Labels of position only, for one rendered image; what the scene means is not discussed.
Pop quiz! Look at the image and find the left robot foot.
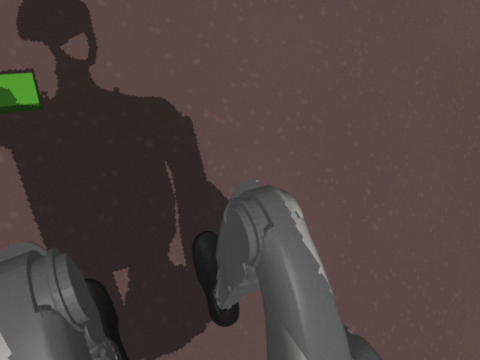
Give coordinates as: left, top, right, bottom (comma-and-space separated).
85, 278, 129, 360

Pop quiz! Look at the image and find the right robot hand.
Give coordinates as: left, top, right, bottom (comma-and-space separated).
343, 325, 382, 360

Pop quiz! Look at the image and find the small box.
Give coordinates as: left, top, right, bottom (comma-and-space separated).
0, 73, 44, 114

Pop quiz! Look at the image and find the right robot foot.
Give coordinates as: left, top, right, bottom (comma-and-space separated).
192, 231, 239, 327

